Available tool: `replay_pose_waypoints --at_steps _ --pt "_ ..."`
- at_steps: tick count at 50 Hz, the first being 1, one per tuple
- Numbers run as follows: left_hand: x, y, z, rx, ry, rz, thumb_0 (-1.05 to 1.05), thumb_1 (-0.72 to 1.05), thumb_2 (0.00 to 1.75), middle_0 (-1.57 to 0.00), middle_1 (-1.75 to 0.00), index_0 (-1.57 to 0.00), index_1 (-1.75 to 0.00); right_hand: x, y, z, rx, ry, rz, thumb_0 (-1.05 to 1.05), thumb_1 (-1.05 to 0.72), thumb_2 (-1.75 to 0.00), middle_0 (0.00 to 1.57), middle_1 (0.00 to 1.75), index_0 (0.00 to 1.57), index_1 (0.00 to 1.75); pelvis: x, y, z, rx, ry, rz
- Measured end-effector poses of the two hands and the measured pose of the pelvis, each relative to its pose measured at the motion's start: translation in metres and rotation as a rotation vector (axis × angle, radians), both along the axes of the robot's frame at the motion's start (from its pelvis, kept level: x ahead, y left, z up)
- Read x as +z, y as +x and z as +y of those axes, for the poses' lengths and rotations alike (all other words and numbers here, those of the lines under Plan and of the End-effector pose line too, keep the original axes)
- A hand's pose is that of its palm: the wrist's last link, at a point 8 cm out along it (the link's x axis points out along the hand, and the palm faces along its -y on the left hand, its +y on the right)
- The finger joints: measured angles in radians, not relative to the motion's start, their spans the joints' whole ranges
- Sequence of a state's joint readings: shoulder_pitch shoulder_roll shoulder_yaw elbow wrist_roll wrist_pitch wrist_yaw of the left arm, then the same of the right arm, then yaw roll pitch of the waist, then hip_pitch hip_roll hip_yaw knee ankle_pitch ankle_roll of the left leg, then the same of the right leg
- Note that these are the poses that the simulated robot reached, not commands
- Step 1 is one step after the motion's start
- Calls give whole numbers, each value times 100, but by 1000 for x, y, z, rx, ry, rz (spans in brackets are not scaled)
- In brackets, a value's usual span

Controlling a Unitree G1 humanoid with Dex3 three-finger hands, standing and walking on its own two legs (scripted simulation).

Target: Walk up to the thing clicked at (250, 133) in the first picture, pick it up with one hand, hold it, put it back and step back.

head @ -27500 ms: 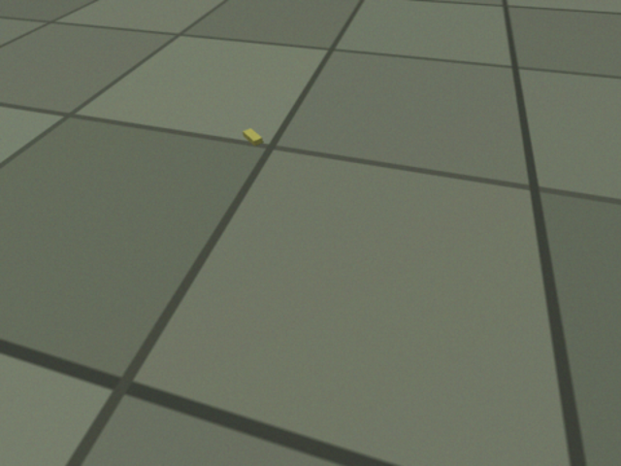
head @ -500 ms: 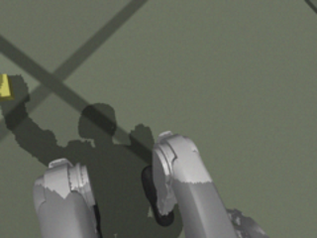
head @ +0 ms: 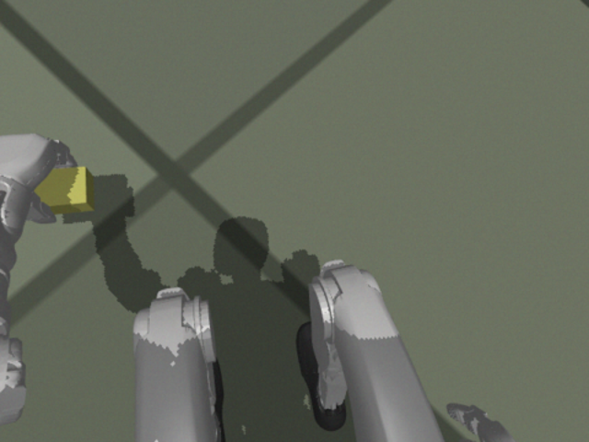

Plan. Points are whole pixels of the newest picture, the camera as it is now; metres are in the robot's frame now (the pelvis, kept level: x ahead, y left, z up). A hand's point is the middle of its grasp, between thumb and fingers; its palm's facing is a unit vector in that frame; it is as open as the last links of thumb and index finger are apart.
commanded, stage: lift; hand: left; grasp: from above
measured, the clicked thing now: (39, 193) +0.47 +0.32 -0.17
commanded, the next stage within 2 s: hold in 1.30 s
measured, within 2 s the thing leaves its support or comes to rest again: neither
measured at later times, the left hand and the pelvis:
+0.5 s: hand out of the picture +0.38 +0.28 +0.08, palm faces -0.44 -0.09 -0.89, open 8.2 cm; pelvis +0.01 +0.00 +0.15, yaw +4 degrees
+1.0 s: hand out of the picture +0.35 +0.26 +0.22, palm faces -0.45 -0.08 -0.89, open 8.3 cm; pelvis +0.05 +0.00 +0.30, yaw +5 degrees
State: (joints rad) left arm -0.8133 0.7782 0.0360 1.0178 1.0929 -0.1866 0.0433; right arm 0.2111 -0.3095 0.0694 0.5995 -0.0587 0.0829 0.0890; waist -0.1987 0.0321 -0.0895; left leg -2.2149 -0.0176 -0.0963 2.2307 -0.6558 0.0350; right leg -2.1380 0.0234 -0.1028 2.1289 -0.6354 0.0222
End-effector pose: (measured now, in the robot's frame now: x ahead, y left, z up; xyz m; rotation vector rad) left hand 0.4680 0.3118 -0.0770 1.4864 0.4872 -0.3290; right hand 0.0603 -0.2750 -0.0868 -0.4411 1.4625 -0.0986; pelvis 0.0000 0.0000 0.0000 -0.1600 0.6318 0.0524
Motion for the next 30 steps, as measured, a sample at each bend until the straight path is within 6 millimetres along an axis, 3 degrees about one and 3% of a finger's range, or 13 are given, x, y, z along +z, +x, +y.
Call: replay_pose_waypoints --at_steps 8,14,21,30 --pt "59 -26 2 -12 1 -30 0 31 18 -86 -29 -89 -25 22 36 5 -10 24 -116 0 -91 -90 21 30 20 30 36 1 1 12 26 -6" --pt "110 -43 -3 2 1 -50 0 32 17 -85 -30 -88 -26 50 58 14 -18 60 -202 0 -91 -90 21 30 20 30 71 2 1 17 46 -36" --pt "173 -64 -18 3 -6 -55 0 32 17 -84 -30 -87 -26 96 69 20 -46 88 -268 0 -90 -90 21 30 20 30 121 6 -1 23 68 -90" --pt "254 -98 -33 8 -16 -56 0 32 18 -84 -31 -87 -27 169 71 20 -89 91 -337 0 -90 -90 21 30 20 30 194 12 -4 30 98 -194"
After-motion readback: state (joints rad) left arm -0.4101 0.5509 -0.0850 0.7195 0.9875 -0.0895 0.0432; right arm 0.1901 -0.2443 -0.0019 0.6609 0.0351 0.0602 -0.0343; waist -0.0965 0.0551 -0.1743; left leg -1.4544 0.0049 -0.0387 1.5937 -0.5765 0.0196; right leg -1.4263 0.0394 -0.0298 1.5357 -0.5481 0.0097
